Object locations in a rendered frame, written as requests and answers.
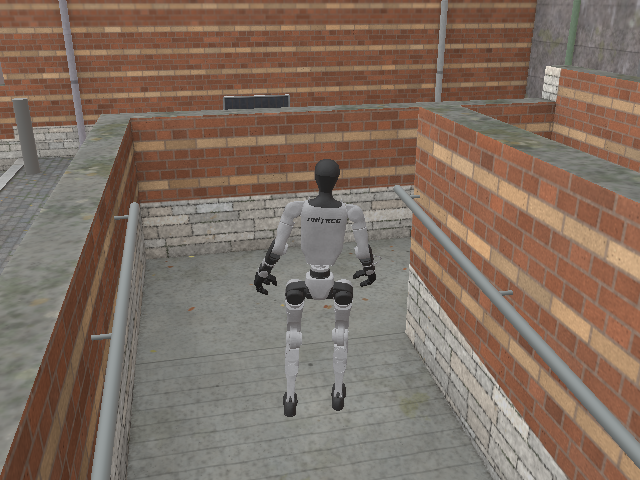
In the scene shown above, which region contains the left robot forearm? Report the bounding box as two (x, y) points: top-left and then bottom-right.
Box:
(257, 239), (280, 278)

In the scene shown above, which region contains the robot right thigh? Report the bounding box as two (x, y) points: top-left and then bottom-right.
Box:
(332, 279), (353, 346)

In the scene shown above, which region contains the robot left shin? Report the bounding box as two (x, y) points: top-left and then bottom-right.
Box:
(285, 331), (299, 403)

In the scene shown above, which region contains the robot right upper arm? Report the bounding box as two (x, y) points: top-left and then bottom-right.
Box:
(345, 203), (370, 259)

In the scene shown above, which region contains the right robot forearm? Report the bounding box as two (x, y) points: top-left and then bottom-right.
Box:
(359, 244), (375, 275)

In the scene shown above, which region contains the left robot hand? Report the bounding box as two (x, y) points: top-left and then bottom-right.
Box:
(254, 272), (277, 295)

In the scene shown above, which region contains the robot left upper arm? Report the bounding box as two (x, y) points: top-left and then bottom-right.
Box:
(271, 201), (304, 256)

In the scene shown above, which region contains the right robot hand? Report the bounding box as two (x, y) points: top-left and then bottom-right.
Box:
(353, 270), (376, 287)

